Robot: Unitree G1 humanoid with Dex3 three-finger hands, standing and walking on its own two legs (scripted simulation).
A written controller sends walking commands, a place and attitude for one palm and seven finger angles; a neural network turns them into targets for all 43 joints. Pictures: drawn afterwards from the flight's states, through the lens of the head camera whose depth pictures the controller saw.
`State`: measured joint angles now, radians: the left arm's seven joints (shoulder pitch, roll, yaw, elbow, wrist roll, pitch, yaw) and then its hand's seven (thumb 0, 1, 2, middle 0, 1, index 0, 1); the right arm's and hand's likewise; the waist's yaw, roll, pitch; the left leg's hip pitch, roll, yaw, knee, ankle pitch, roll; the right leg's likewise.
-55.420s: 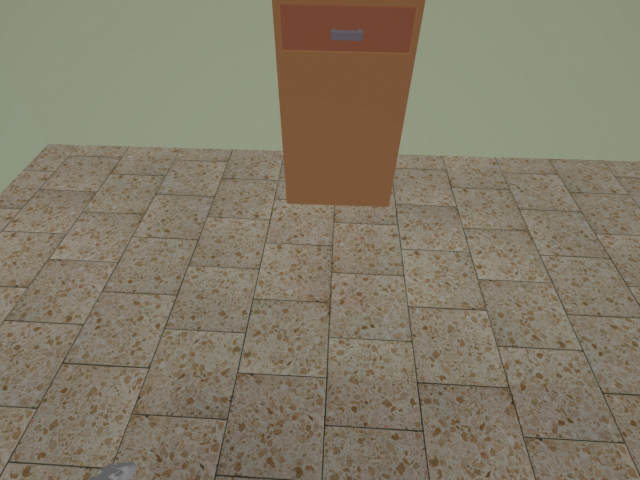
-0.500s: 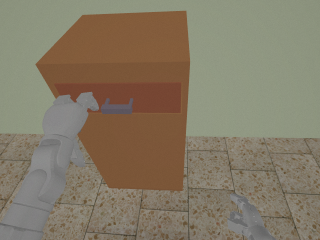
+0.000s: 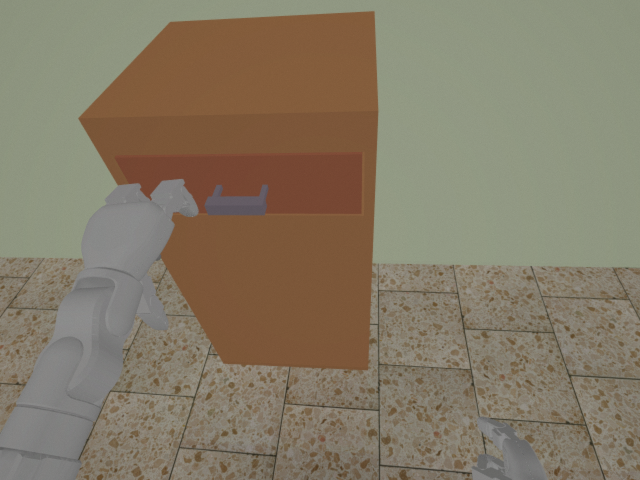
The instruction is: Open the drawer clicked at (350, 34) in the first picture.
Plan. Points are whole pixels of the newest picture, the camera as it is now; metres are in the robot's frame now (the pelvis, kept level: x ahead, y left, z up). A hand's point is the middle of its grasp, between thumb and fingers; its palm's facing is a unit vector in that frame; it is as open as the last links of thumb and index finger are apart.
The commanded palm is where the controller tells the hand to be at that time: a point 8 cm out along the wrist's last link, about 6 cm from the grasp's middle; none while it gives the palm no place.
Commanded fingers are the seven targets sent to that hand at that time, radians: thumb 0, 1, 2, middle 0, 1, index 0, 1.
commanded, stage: move the hooked fingers above the handle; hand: left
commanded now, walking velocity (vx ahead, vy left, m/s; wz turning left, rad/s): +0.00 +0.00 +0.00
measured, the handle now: (238, 197) +0.55 +0.25 +0.02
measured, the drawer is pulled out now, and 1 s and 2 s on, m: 0.00 0.00 0.00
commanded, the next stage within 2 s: none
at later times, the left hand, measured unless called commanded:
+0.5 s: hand (185, 243) +0.36 +0.24 +0.11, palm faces +0.00 -0.04 -1.00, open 13.8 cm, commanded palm +0.34 +0.24 +0.17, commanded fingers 0.00 -0.50 0.30 -0.30 -1.20 -0.30 -1.20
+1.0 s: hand (215, 220) +0.43 +0.23 +0.08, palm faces -0.03 -0.06 -1.00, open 13.8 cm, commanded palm +0.42 +0.24 +0.15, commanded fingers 0.00 -0.50 0.30 -0.30 -1.20 -0.30 -1.20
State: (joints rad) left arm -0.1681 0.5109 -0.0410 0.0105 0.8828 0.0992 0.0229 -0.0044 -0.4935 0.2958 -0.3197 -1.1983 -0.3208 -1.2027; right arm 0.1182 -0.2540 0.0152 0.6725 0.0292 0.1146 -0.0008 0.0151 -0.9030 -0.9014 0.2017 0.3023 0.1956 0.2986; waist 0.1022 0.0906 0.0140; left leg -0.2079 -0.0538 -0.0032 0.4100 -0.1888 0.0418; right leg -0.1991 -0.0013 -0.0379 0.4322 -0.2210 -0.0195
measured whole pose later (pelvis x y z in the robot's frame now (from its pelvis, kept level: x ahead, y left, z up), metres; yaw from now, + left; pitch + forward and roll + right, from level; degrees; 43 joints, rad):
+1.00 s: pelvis +0.04 +0.00 -0.01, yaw +0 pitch +7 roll +0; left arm -0.47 0.50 -0.08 0.47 0.94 -0.01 0.03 -0.01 -0.49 0.30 -0.32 -1.20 -0.32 -1.20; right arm 0.21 -0.26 -0.03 0.66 0.04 0.14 -0.04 0.01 -0.90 -0.90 0.20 0.30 0.20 0.30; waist 0.03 0.06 -0.06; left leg -0.37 -0.05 0.00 0.54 -0.29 0.04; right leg -0.36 0.01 -0.03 0.54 -0.31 -0.02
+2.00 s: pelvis +0.04 -0.01 -0.02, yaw -2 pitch +12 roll +0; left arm -0.68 0.51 0.00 0.80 1.02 -0.12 0.19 0.00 -0.49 0.30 -0.32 -1.20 -0.32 -1.20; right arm 0.29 -0.27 -0.05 0.70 0.03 0.15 -0.05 0.01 -0.90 -0.90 0.20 0.30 0.20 0.30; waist -0.05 0.05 -0.11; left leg -0.49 -0.02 0.02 0.60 -0.31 0.03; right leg -0.48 0.04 -0.01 0.59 -0.32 -0.04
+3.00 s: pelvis +0.02 +0.00 -0.02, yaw -2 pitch +13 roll -1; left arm -0.80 0.57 -0.02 0.93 1.04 0.03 0.24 0.00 -0.49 0.30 -0.32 -1.20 -0.32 -1.20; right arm 0.27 -0.27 -0.05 0.71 0.03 0.12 -0.04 0.01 -0.90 -0.90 0.20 0.30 0.20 0.30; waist -0.04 0.06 -0.10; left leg -0.54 -0.03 0.02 0.62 -0.31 0.04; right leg -0.52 0.02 -0.02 0.60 -0.31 -0.02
